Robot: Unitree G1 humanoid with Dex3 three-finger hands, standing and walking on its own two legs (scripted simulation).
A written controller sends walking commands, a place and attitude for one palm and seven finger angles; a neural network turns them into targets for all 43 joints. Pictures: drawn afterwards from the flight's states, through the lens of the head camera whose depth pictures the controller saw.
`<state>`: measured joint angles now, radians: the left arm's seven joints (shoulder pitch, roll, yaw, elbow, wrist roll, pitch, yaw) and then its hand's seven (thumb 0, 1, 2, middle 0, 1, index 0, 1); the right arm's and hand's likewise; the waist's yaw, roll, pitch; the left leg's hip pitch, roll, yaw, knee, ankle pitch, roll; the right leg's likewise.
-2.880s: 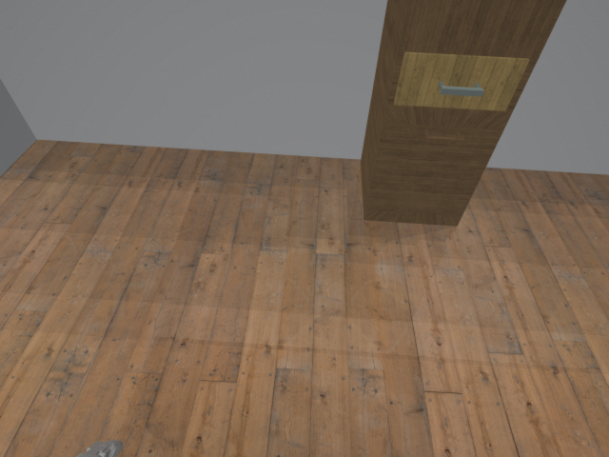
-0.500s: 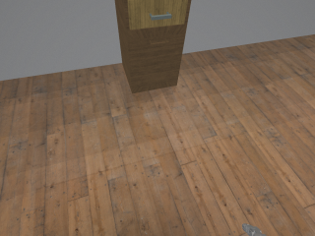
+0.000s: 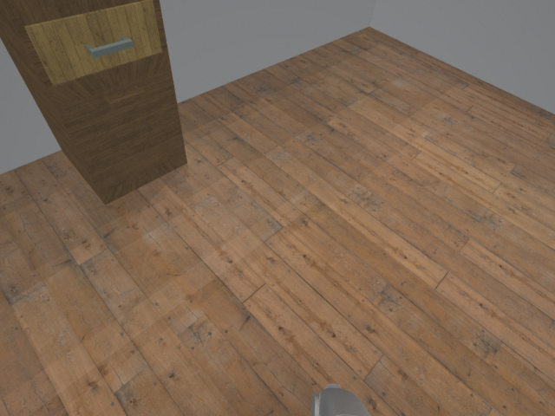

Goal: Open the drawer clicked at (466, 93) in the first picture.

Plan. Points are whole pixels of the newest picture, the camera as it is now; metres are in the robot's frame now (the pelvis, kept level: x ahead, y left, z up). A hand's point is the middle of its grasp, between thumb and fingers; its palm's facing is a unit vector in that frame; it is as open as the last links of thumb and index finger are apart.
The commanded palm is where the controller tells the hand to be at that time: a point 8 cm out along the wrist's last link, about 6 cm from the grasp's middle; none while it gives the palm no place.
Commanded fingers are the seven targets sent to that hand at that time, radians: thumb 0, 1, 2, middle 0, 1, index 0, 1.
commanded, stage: walk to a spot facing it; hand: left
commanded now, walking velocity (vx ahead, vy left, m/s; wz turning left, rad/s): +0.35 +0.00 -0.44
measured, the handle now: (109, 45) +1.17 +0.54 -0.09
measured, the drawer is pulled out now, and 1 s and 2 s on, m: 0.00 0.00 0.00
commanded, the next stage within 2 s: turn to face it in 1.46 s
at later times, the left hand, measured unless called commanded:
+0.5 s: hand (192, 346) +0.26 +0.15 -0.18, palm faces -0.09 -0.97 -0.21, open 7.2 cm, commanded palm none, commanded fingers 0.00 0.90 0.90 -0.20 -0.30 -0.20 -0.30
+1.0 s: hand (217, 231) +0.52 +0.13 -0.18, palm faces -0.25 -0.96 -0.14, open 7.3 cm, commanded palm none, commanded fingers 0.00 0.90 0.90 -0.20 -0.30 -0.20 -0.30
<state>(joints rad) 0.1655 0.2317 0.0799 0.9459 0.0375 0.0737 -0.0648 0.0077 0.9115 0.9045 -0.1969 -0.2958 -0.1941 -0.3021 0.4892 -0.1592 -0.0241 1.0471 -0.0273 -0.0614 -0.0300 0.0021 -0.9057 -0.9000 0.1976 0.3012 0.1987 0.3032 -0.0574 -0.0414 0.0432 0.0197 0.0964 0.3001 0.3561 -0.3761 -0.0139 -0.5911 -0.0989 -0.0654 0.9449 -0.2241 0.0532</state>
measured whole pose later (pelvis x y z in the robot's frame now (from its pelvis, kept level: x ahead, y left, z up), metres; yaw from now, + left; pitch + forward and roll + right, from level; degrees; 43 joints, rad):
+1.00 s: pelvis +0.43 -0.03 +0.00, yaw -17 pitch -1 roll -1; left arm 0.23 0.19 0.09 1.06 0.03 0.02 -0.02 0.01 0.92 0.90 -0.20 -0.30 -0.20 -0.30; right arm 0.46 -0.12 -0.04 1.14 -0.02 -0.08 -0.03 0.00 -0.92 -0.90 0.19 0.30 0.20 0.30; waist -0.02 -0.05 0.02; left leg 0.01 0.04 0.31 0.33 -0.32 0.03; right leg -0.62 -0.12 -0.06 0.98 -0.12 0.02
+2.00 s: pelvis +0.78 -0.17 +0.00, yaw -10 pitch +0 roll +0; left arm 0.13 0.20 0.08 0.94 0.02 0.03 0.02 0.00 0.91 0.90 -0.20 -0.30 -0.20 -0.30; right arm 0.22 -0.18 -0.05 1.00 -0.02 0.01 0.00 -0.01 -0.93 -0.90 0.20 0.30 0.20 0.30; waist -0.03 0.00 0.06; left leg -0.33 -0.01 0.03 0.49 -0.17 0.04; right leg -0.47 -0.09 -0.02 0.94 -0.39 0.09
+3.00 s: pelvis +0.78 -0.23 -0.01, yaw +26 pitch +0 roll +1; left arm 0.13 0.23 0.06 0.85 0.00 0.03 0.01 0.00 0.91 0.90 -0.20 -0.30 -0.20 -0.30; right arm 0.19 -0.24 -0.07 0.91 -0.02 0.05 0.01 0.00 -0.90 -0.90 0.20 0.30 0.20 0.30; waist -0.03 0.03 0.07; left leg -0.33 -0.03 -0.09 0.58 -0.25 -0.02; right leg -0.29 -0.04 -0.03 0.61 -0.33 0.08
